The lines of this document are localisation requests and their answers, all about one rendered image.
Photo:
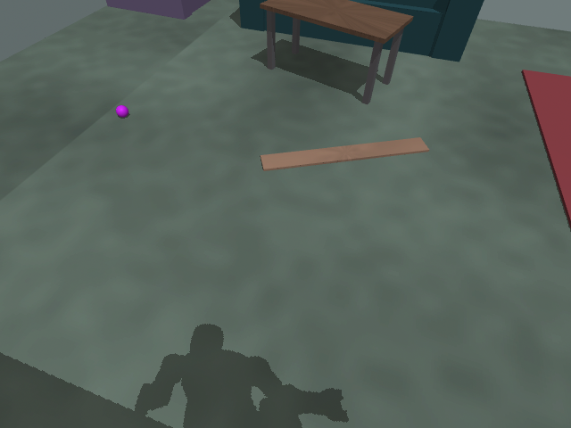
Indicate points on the coffee table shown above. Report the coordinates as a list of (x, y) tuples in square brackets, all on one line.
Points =
[(357, 19)]

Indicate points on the ball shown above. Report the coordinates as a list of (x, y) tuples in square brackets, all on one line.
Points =
[(122, 111)]

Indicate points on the sofa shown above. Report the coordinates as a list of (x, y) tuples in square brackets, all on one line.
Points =
[(440, 28)]

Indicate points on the armchair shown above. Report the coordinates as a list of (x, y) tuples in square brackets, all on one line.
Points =
[(180, 9)]

